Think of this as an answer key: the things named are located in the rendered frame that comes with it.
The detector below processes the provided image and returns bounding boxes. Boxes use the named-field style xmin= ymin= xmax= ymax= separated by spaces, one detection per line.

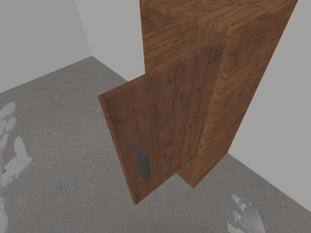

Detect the cupboard door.
xmin=98 ymin=39 xmax=226 ymax=205

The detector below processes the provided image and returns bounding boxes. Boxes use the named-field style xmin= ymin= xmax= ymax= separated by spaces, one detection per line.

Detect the robot right hand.
xmin=227 ymin=192 xmax=265 ymax=233

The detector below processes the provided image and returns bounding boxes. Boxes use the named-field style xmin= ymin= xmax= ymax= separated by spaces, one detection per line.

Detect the handle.
xmin=131 ymin=143 xmax=151 ymax=181

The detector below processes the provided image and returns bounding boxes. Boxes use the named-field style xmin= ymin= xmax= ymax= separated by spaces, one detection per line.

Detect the robot left hand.
xmin=0 ymin=102 xmax=32 ymax=195

